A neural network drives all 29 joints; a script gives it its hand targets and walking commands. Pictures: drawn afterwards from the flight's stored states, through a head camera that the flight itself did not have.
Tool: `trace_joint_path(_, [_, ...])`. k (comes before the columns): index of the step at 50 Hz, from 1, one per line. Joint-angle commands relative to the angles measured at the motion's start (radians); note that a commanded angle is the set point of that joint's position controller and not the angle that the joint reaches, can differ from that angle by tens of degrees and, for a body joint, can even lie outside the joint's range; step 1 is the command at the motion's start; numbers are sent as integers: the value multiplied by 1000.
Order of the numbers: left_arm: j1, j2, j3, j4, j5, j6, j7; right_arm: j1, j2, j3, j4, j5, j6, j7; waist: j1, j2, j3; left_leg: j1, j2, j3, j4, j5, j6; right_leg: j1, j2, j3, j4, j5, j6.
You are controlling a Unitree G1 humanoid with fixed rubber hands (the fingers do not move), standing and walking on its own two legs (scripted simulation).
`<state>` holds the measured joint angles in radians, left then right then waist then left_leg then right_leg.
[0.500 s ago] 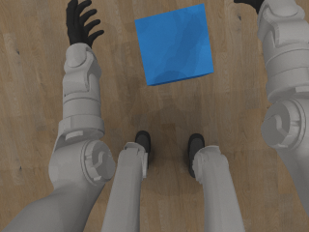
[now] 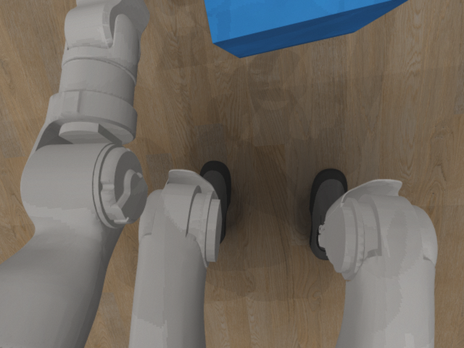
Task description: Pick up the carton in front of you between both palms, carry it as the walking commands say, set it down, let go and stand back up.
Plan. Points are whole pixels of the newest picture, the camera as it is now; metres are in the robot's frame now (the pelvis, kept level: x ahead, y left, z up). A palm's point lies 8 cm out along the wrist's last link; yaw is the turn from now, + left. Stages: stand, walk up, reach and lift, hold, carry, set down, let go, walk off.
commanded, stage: reach and lift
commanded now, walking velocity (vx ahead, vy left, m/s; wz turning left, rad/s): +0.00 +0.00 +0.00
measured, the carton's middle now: out of the picture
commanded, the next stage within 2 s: none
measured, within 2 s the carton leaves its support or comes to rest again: leaves its support in 0.96 s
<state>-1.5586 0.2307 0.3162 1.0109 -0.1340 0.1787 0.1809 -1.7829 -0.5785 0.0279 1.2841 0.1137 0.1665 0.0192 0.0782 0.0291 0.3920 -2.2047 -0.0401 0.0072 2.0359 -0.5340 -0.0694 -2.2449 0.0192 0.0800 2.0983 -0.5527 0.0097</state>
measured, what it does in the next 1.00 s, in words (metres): stands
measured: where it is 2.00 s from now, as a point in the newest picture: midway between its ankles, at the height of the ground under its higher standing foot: (266, 222)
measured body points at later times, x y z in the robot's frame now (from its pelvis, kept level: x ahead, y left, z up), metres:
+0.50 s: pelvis +0.00 +0.00 -0.03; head +0.39 -0.03 +0.19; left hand +0.58 +0.14 -0.20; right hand +0.61 -0.19 -0.20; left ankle +0.13 +0.13 -0.37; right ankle +0.11 -0.12 -0.37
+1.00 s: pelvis +0.01 +0.00 -0.03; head +0.39 -0.04 +0.20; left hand +0.59 +0.12 -0.19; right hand +0.60 -0.18 -0.20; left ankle +0.13 +0.13 -0.37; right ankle +0.11 -0.12 -0.37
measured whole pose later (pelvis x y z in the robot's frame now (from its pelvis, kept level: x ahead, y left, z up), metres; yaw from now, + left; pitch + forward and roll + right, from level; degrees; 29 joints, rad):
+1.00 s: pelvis +0.01 +0.00 -0.03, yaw -1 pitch +38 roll +4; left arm -1.48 0.18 0.37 0.84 -0.06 0.29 0.17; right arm -1.58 -0.37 -0.10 1.01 0.01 0.29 -0.03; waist 0.03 0.02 0.38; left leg -2.24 -0.06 -0.04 2.18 -0.60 -0.09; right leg -2.27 0.02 0.04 2.22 -0.61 -0.01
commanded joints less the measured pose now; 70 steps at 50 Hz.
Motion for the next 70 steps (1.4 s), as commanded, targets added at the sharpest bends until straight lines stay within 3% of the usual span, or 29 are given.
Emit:
trace_joint_path(1, [-238,124,-4,-77,16,-42,-12,-263,-93,-19,-54,8,-26,12,17,-98,-1219,591,-9,104,-75,294,-10,610,-12,-52,-129,250,-3])
trace_joint_path(2, [-241,116,6,-38,6,-52,-8,-293,-74,26,-55,43,-36,13,49,-142,-1229,606,-8,104,-59,307,-2,608,-29,-56,-114,251,1])
trace_joint_path(5, [-292,141,-7,-107,-16,-83,-9,-347,-125,37,-119,22,-68,-3,3,-194,-1254,561,-10,95,-10,346,-16,697,-31,-45,-86,338,3])
trace_joint_path(6, [-296,130,-34,-59,-13,-84,-6,-353,-116,33,-112,60,-75,-9,3,-131,-1254,600,-6,101,-9,362,-16,685,-23,-45,-88,348,-3])
trace_joint_path(10, [-357,202,-50,-102,-48,-90,7,-432,-117,65,-184,95,-72,-35,68,-178,-1357,557,-2,116,1,386,-11,853,-20,-29,-36,454,2])
trace_joint_path(12, [-277,142,-105,-104,-82,-88,-1,-306,-80,22,-143,53,-68,-42,-34,-165,-1341,593,-5,97,16,409,-12,783,-9,-52,-37,423,8])
trace_joint_path(13, [-254,145,-62,-52,-43,-92,-5,-309,-78,52,-129,75,-67,-40,33,-144,-1269,572,-9,120,14,390,-10,752,-5,-50,-55,391,2])
trace_joint_path(15, [-227,139,-54,11,-52,-85,-11,-264,-55,65,-64,72,-61,-37,33,-161,-1232,531,-9,116,9,354,-12,777,-8,-41,-68,378,5])
trace_joint_path(16, [-215,156,-45,19,-35,-87,-13,-271,-29,70,-39,100,-48,-33,90,-164,-1173,509,1,109,-2,321,-13,740,-14,-37,-53,348,10])
trace_joint_path(17, [-208,121,-78,29,-33,-97,-11,-244,-1,34,-51,108,-60,-27,24,-116,-1181,596,9,95,23,368,-11,676,-3,-54,-56,347,12])
trace_joint_path(19, [-239,111,-33,-10,5,-107,-2,-274,-46,1,-70,48,-77,-26,40,-86,-1174,651,-7,83,7,406,-5,566,-6,-62,-61,311,4])
trace_joint_path(20, [-265,62,-71,-76,-24,-112,-8,-267,0,24,-112,55,-77,-23,-13,-61,-1217,697,-21,61,0,435,1,544,4,-92,-44,331,5])
trace_joint_path(21, [-281,68,-61,-3,-30,-102,-9,-291,-37,42,-21,63,-73,-26,38,-101,-1185,683,-18,75,21,443,-7,568,-13,-62,-55,345,1])
trace_joint_path(26, [-278,69,-31,-23,11,-85,-18,-327,-2,23,-104,15,-60,-14,16,-151,-1100,602,-17,80,4,313,-1,588,-1,-63,-88,249,-2])
trace_joint_path(30, [-323,-63,-12,-50,53,-77,-45,-318,141,12,-97,-10,-45,15,13,-111,-1064,615,-30,83,11,314,2,576,16,-67,-83,248,0])
trace_joint_path(34, [-486,-620,-104,-91,85,-29,-197,-412,784,112,-145,-10,2,171,48,-156,-1010,567,-65,119,29,277,16,589,56,-68,-72,245,-10])
trace_joint_path(37, [-474,-794,-134,-114,96,21,-284,-302,962,27,-186,-63,30,233,-40,-113,-944,462,-76,110,43,241,19,530,79,-89,-55,236,-26])
trace_joint_path(38, [-483,-808,-128,-123,108,19,-302,-281,1033,30,-137,-67,47,247,58,-156,-931,433,-90,132,30,216,39,534,69,-92,-60,217,-15])
trace_joint_path(39, [-513,-808,-143,-138,102,32,-315,-212,1085,14,-139,-76,66,262,-17,-152,-928,461,-83,110,26,221,42,525,79,-98,-65,237,-19])
trace_joint_path(45, [-531,-1006,-261,-246,3,71,-339,-219,1181,63,-292,-41,87,267,-34,-77,-1200,569,-90,117,34,365,37,616,83,-109,-58,366,-40])
trace_joint_path(50, [-565,-1044,-371,-393,-73,90,-306,-298,1295,190,-546,35,104,222,-20,-132,-1741,685,-105,132,14,545,30,905,85,-145,-48,617,-9])
trace_joint_path(53, [-502,-1134,-418,-460,-69,119,-292,-476,1318,277,-911,94,107,193,-19,-220,-2119,615,-110,133,-25,579,20,1204,99,-135,-44,851,14])
trace_joint_path(54, [-528,-1149,-426,-493,-55,123,-293,-375,1369,246,-788,55,136,194,-30,-196,-2135,623,-116,120,-49,554,23,1206,110,-121,-64,820,5])
trace_joint_path(55, [-485,-1132,-409,-444,-5,135,-294,-333,1411,201,-732,54,140,187,33,-149,-2014,639,-126,137,-71,531,21,1014,126,-151,-101,669,21])
trace_joint_path(62, [-350,-1141,-239,-272,175,171,-340,-43,1435,-64,-364,-176,187,187,-47,-89,-1375,429,-126,119,-251,170,18,635,139,-158,-337,235,-3])
trace_joint_path(66, [-284,-1134,-104,-189,265,178,-342,-128,1379,-131,-370,-247,166,193,0,-117,-1290,416,-129,101,-322,77,33,585,125,-168,-395,94,-8])
trace_joint_path(68, [-322,-1134,-104,-216,303,185,-339,-151,1385,-154,-409,-259,173,208,-31,-104,-1307,488,-131,107,-374,26,38,598,138,-164,-449,37,-10])
trace_joint_path(69, [-309,-1139,-71,-193,297,183,-337,-161,1385,-166,-354,-259,178,202,17,-60,-1322,476,-134,134,-382,16,36,639,130,-150,-454,23,-11])
trace_joint_path(70, [-319,-1114,-68,-171,295,187,-339,-172,1381,-174,-376,-280,175,209,-3,-164,-1323,499,-132,102,-417,23,42,641,128,-182,-461,36,-1])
